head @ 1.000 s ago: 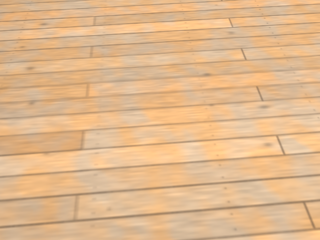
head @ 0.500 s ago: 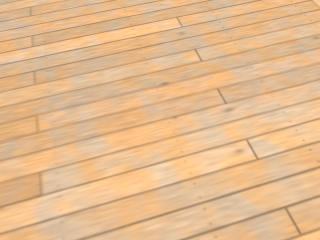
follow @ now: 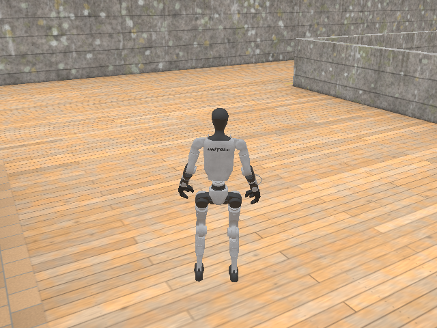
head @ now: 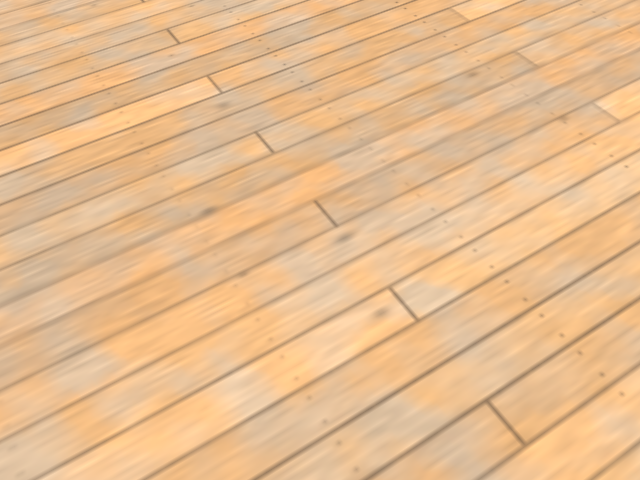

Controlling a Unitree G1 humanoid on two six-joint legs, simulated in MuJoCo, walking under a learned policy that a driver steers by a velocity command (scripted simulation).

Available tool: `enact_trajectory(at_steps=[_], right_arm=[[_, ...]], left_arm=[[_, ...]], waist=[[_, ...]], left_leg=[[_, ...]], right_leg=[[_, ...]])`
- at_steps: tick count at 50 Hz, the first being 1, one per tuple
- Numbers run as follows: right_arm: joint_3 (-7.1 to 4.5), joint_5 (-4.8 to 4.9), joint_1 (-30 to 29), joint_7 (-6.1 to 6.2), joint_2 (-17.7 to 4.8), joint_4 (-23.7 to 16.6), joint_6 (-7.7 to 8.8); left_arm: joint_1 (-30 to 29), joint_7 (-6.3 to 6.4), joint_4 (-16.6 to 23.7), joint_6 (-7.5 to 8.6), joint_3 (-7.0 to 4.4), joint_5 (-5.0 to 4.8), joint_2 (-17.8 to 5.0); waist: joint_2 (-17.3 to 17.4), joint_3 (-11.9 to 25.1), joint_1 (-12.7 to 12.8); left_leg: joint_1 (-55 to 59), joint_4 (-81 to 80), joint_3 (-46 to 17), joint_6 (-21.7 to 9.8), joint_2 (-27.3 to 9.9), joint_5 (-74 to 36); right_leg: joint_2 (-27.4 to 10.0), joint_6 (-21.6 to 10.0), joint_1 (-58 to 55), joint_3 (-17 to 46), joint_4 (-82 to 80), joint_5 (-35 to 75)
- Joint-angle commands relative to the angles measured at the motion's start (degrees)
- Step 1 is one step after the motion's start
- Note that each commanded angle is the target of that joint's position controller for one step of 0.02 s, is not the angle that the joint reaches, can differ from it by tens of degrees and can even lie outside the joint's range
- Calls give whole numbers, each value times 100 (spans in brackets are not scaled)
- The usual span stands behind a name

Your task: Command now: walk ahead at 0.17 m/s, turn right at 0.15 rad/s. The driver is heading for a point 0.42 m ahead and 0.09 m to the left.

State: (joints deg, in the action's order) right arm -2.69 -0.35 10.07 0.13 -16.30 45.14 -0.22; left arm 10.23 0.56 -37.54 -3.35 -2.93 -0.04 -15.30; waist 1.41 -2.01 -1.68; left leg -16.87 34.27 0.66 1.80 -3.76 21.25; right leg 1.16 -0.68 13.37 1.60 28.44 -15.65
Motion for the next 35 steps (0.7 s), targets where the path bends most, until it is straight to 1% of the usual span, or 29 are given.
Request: enact_trajectory(at_steps=[1, 2, 3, 4, 5, 6, 8, 10, 12, 14, 15, 16, 17, 18, 19, 20, 21, 22, 23, 24, 25, 26, 27, 29, 30, 31, 32, 33, 35], right_arm=[[-198, 103, -692, 11, -947, -616, 203], [-278, 162, -694, 13, -1031, -594, 217], [-300, 161, -502, 19, -960, -457, 226], [-303, 132, -429, 5, -899, -425, 264], [-284, 122, -425, -24, -768, -389, 333], [-257, 114, -423, -59, -649, -354, 399], [-188, 107, -491, -123, -463, -332, 482], [-125, 109, -643, -165, -368, -371, 506], [-107, 141, -741, -199, -443, -421, 502], [-110, 177, -693, -230, -562, -445, 509], [-119, 188, -554, -240, -613, -414, 520], [-135, 182, -326, -238, -651, -332, 527], [-167, 177, 33, -219, -701, -197, 526], [-240, 196, 608, -170, -840, -28, 533], [-343, 144, 1326, -119, -1263, 72, 557], [-460, 50, 1702, -180, -1847, 127, 565], [-313, 67, 1392, -220, -1337, 46, 611], [-225, 69, 1076, -212, -1047, -22, 625], [-180, 26, 827, -207, -912, -93, 628], [-146, 2, 668, -203, -799, -119, 615], [-112, -30, 589, -187, -726, -139, 615], [-106, -25, 584, -173, -704, -135, 625], [-109, 1, 630, -159, -716, -114, 642], [-125, 36, 746, -125, -774, -45, 645], [-123, 26, 740, -98, -791, -17, 621], [-119, 17, 722, -67, -802, 8, 584], [-114, 19, 722, -32, -809, 32, 546], [-115, 29, 800, 1, -829, 74, 513], [-124, 53, 1097, 44, -890, 206, 451]], left_arm=[[875, -15, 145, 216, -366, 98, -1345], [781, 9, 47, 321, -313, 87, -1188], [672, 43, 37, 405, -266, 28, -1065], [606, 72, 6, 460, -237, -22, -967], [618, 97, -11, 502, -205, -17, -875], [635, 105, -29, 539, -198, -4, -822], [614, 94, -36, 586, -224, -22, -845], [689, 60, -87, 614, -271, -55, -965], [825, 13, -170, 627, -313, -89, -1084], [871, -27, -230, 632, -331, -132, -1139], [837, -40, -252, 626, -327, -146, -1137], [802, -48, -273, 612, -312, -148, -1101], [817, -53, -298, 597, -277, -126, -1007], [842, -54, -318, 595, -203, -74, -811], [797, -61, -209, 612, -60, 22, -411], [946, -8, 115, 720, -30, -62, -277], [884, 9, 31, 793, -171, -177, -847], [645, -21, 39, 824, -223, -242, -1014], [590, -23, -38, 828, -201, -201, -905], [495, -29, -47, 832, -201, -120, -821], [495, -48, -73, 809, -204, -87, -744], [524, -65, -105, 781, -193, -80, -660], [495, -71, -104, 756, -182, -63, -596], [252, -58, -22, 728, -173, -29, -545], [90, -52, 31, 732, -157, -12, -498], [-47, -59, 73, 751, -123, 3, -410], [-186, -79, 109, 782, -83, 11, -308], [-379, -110, 149, 811, -45, 15, -215], [-728, -188, 222, 837, -24, -3, -182]], waist=[[-1277, 230, 688], [-1284, -95, 576], [-1295, -213, 471], [-1238, -296, 416], [-1091, -291, 386], [-986, -222, 380], [-907, -75, 393], [-940, -28, 461], [-946, -80, 511], [-904, -138, 453], [-856, -144, 341], [-780, -123, 192], [-704, -49, 26], [-547, 146, -231], [467, 584, -493], [1979, 952, -399], [1192, 638, -352], [891, 175, -245], [554, 83, -137], [406, -19, -65], [454, -15, 17], [499, 9, 54], [444, 18, 60], [262, -40, 33], [204, -110, 27], [206, -117, 25], [245, -95, 2], [279, -62, -71], [272, 0, -231]], left_leg=[[-1970, 1762, -69, 40, 134, 1187], [-2336, 2158, -166, -25, 49, 910], [-2439, 2288, -219, -67, -38, 636], [-2527, 2232, -276, -79, -111, 264], [-2487, 2142, -251, -102, -126, -78], [-2402, 1968, -174, -107, -103, -387], [-1999, 1236, -57, -85, -43, -835], [-1480, 563, 23, -53, 40, -1009], [-1139, 211, 54, -66, 97, -1008], [-834, -19, 19, -174, 93, -1046], [-575, -169, 24, -249, 99, -1146], [-208, -316, 84, -318, 147, -1202], [283, -391, 159, -376, 234, -1100], [1044, -525, 70, -489, 227, -937], [1932, -1068, -1255, -833, -775, -447], [2793, -2127, -3974, -1677, -1823, 1380], [2523, -2391, -4284, -1726, -1871, 2171], [2148, -2330, -3578, -1536, -1703, 1826], [1879, -2327, -2974, -1401, -1419, 1146], [1651, -2372, -2530, -1348, -1224, 492], [1415, -2469, -2119, -1272, -1034, -16], [1297, -2558, -1851, -1279, -931, -437], [1273, -2623, -1633, -1323, -883, -867], [1319, -2721, -1300, -1377, -840, -1589], [1303, -2685, -1084, -1359, -799, -2371], [1225, -2595, -779, -1291, -692, -3210], [1091, -2507, -469, -1195, -545, -3820], [994, -2437, -251, -1109, -437, -4124], [1059, -2319, -189, -1076, -472, -4156]], right_leg=[[-1951, -1507, -1111, 2779, -1818, -1832], [-1853, -1385, -1015, 2705, -1946, -2241], [-1687, -1249, -1016, 2471, -2007, -2165], [-1611, -1183, -1038, 2299, -2071, -1889], [-1502, -1120, -1033, 2077, -2106, -1523], [-1414, -1088, -1049, 1853, -2124, -1141], [-1259, -1036, -962, 1406, -2087, -539], [-1242, -1055, -708, 1185, -2051, -314], [-1342, -1114, -493, 1184, -1995, -394], [-1479, -1112, -328, 1276, -1917, -549], [-1512, -1063, -231, 1280, -1837, -580], [-1471, -981, -100, 1215, -1670, -569], [-1361, -886, 78, 1115, -1369, -517], [-1116, -726, 392, 883, -676, -201], [-542, -384, 1009, 255, 1285, -275], [192, -85, 2630, -7, 3123, -1644], [-121, -117, 3149, 512, 3930, -1553], [-390, -230, 3393, 473, 4034, -996], [-584, -251, 3268, 389, 3924, -505], [-716, -230, 3196, 360, 3671, -153], [-822, -202, 2927, 343, 3489, 128], [-834, -149, 2788, 275, 3366, 334], [-833, -80, 2790, 213, 3235, 513], [-824, 66, 2958, 145, 2774, 902], [-790, 137, 2951, 97, 2411, 1062], [-730, 184, 2759, 18, 1979, 1270], [-639, 201, 2440, -92, 1505, 1542], [-534, 198, 2121, -208, 1069, 1847], [-357, 183, 1760, -304, 606, 2314]])
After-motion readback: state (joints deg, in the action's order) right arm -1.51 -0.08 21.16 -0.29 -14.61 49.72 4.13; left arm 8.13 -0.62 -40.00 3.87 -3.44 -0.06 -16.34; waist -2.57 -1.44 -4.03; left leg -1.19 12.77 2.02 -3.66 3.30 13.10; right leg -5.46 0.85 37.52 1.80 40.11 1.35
